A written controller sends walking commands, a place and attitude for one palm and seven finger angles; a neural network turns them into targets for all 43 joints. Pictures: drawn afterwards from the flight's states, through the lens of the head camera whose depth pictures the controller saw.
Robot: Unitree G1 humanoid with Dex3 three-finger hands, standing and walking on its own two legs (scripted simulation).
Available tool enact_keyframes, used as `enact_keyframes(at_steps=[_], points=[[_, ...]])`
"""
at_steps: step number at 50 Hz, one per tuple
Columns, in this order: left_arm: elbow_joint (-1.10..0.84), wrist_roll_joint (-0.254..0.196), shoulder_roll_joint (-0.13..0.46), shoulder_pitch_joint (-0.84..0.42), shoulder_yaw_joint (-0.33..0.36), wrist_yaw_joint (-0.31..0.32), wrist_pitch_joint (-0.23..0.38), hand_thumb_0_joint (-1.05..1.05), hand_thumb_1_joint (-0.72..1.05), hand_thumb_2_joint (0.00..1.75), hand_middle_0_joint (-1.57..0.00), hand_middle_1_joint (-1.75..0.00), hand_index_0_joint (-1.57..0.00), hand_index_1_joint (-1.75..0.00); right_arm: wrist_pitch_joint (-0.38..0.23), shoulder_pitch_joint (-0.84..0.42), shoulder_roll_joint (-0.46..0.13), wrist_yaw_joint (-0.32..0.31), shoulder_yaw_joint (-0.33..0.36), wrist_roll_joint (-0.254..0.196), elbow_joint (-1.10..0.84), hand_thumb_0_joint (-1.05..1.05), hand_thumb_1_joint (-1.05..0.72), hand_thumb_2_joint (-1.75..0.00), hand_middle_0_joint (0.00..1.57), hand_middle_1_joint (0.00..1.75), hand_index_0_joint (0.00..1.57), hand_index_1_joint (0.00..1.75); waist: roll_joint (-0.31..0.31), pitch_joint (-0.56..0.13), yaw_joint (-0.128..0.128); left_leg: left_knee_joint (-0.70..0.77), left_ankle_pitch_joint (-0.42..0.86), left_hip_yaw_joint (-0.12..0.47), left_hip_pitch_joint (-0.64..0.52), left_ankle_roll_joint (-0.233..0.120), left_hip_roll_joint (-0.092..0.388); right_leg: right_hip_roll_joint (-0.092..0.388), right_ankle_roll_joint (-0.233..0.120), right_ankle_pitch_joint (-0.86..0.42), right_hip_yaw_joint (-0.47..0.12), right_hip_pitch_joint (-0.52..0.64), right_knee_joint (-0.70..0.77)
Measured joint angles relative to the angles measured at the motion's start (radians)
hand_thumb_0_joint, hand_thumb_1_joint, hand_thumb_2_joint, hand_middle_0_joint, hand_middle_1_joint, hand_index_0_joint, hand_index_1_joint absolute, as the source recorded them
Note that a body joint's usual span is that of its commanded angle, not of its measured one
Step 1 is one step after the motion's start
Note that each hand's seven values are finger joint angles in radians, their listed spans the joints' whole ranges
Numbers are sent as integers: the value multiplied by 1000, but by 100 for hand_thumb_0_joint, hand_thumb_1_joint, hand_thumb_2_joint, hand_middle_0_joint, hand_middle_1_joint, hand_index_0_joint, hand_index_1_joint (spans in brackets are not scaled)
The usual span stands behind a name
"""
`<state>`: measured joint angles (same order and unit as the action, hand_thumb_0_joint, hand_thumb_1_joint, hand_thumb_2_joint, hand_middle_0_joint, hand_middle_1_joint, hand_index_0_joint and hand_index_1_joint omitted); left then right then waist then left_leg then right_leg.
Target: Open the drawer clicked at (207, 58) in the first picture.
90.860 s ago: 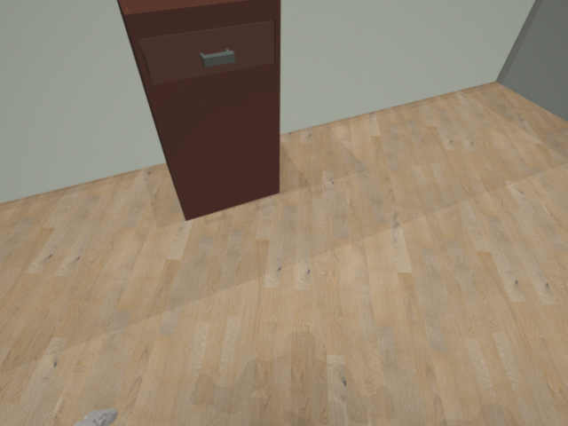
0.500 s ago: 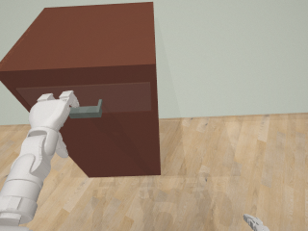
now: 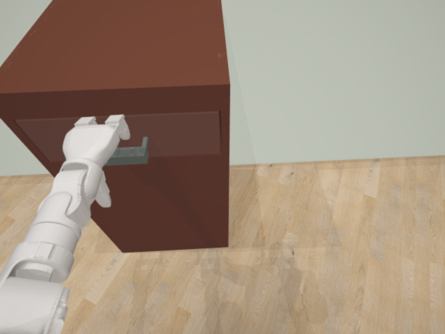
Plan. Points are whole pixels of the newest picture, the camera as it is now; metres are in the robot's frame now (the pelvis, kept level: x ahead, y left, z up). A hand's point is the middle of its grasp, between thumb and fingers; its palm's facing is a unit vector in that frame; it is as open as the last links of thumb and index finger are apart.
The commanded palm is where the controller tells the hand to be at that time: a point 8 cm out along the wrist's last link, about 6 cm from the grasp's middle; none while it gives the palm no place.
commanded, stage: move the hooked fingers above the handle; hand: left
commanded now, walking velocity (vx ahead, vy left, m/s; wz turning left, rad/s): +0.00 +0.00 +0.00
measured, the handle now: (125, 148) +0.49 +0.26 +0.00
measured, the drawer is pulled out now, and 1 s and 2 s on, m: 0.00 0.00 0.00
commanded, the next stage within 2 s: none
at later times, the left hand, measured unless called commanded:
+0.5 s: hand (115, 149) +0.45 +0.25 +0.05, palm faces -0.03 -0.05 -1.00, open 13.8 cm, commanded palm +0.43 +0.27 +0.12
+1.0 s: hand (108, 147) +0.45 +0.26 +0.06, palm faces +0.03 -0.04 -1.00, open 13.8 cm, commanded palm +0.42 +0.27 +0.12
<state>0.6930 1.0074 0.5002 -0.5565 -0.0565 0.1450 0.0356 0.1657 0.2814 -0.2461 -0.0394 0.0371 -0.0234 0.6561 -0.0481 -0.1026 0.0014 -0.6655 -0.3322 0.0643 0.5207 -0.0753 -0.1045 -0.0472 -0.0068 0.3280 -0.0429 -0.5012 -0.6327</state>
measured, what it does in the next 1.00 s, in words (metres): stands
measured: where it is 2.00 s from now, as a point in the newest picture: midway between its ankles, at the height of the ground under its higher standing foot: outside the picture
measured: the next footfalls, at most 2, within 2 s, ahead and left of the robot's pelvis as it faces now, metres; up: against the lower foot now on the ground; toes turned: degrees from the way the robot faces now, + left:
none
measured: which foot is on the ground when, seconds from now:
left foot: down 0.00-1.00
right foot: down 0.00-1.00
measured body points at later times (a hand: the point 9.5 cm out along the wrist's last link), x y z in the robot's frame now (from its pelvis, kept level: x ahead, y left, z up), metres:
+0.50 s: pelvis +0.00 -0.02 +0.00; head +0.06 -0.02 +0.44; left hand +0.44 +0.25 +0.11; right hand +0.04 -0.30 -0.13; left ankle -0.01 +0.07 -0.72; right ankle -0.02 -0.12 -0.72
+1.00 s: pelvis +0.01 -0.01 -0.01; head +0.07 -0.01 +0.44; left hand +0.44 +0.26 +0.11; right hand +0.09 -0.28 -0.13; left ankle -0.01 +0.07 -0.72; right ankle -0.02 -0.12 -0.72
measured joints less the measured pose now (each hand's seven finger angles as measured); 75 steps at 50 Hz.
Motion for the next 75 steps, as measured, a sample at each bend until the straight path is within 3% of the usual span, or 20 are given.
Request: enact_keyframes(at_steps=[5,10,14,19,23,26,31,36,42,47,54,60,67,71,75], points=[[82,26,13,-59,20,40,41,0,-49,30,-32,-120,-32,-120,-5,16,-3,-5,0,3,9,0,-90,-90,21,30,21,30,8,-2,-20,-20,-3,-3,31,5,5,-6,-5,1,0,-32,-20],[178,38,49,-111,61,75,33,0,-49,30,-32,-120,-32,-120,-8,29,-11,-6,1,3,11,0,-91,-90,21,30,21,30,7,-9,-39,-32,-5,-11,65,9,16,-17,-9,-4,-7,-69,-31],[229,35,72,-133,61,63,13,0,-49,30,-32,-120,-32,-120,-9,49,-19,-5,8,0,11,0,-91,-90,21,30,20,30,2,-13,-46,-32,-4,-11,79,13,22,-23,-13,-9,-8,-83,-27],[215,20,64,-115,53,36,50,0,-49,30,-32,-120,-32,-120,-8,70,-24,-11,15,-1,20,0,-91,-90,21,30,20,30,0,-18,-47,-27,-6,-8,73,15,28,-29,-16,-10,-5,-74,-17],[204,28,60,-101,80,51,92,0,-49,30,-32,-120,-32,-120,-7,64,-22,-16,10,-1,21,0,-91,-90,21,30,20,30,9,-24,-55,-27,-12,-12,69,18,33,-34,-20,-7,-9,-73,-18],[209,41,76,-100,110,76,92,0,-49,30,-32,-120,-32,-120,-6,51,-21,-17,5,0,14,0,-91,-90,21,30,20,30,12,-25,-62,-29,-15,-17,76,20,38,-38,-23,-6,-14,-83,-22],[217,40,102,-89,134,81,74,0,-49,30,-32,-120,-35,-122,-1,32,-24,-13,6,-1,6,0,-91,-90,21,30,20,30,4,-29,-53,-24,-16,-25,79,21,43,-43,-23,-9,-23,-88,-16],[229,21,118,-62,141,39,56,0,-49,30,-32,-120,-34,-122,1,23,-20,-17,5,-9,1,0,-91,-90,21,30,20,30,2,-33,-39,-9,-15,-24,61,19,44,-43,-21,-11,-23,-69,1],[157,11,101,-39,85,9,109,0,-49,30,-32,-120,-33,-121,-7,22,-17,-23,16,-9,2,0,-90,-90,21,30,21,30,11,-26,-23,-18,-20,1,51,16,33,-33,-20,-3,2,-45,6],[119,24,71,-61,61,49,137,0,-49,30,-32,-120,-32,-121,-14,4,-18,-19,20,-2,4,0,-90,-90,21,30,21,30,15,-25,-27,-44,-28,10,69,13,23,-24,-15,10,14,-58,-16],[161,31,49,-109,72,97,70,0,-49,30,-35,-122,-34,-123,-4,-6,-12,2,7,4,0,0,-91,-90,21,30,20,30,2,-36,-31,-49,-30,-11,82,6,21,-22,-6,12,-6,-78,-30],[230,35,56,-118,73,43,0,0,-49,30,-34,-122,-34,-124,20,10,0,1,-16,-6,-9,0,-91,-90,21,30,21,30,-4,-32,-36,-24,-20,-26,55,1,24,-24,-4,0,-22,-59,-12],[172,33,82,-77,69,6,75,0,-49,30,-33,-121,-33,-122,5,57,4,-15,1,-3,-12,0,-90,-90,21,30,21,30,9,-19,-36,-27,-16,-13,58,4,24,-23,-5,-4,-9,-54,-6],[113,29,58,-74,51,41,117,0,-49,30,-32,-121,-32,-121,-4,63,-10,-9,21,4,9,0,-90,-90,21,30,21,30,6,-17,-32,-48,-22,-1,73,6,19,-19,-5,4,5,-63,-21],[146,34,41,-104,63,91,92,0,-49,30,-32,-120,-32,-121,-4,43,-21,-1,18,6,23,0,-90,-90,21,30,21,30,5,-21,-38,-57,-24,-7,84,5,18,-19,-6,7,0,-79,-36]])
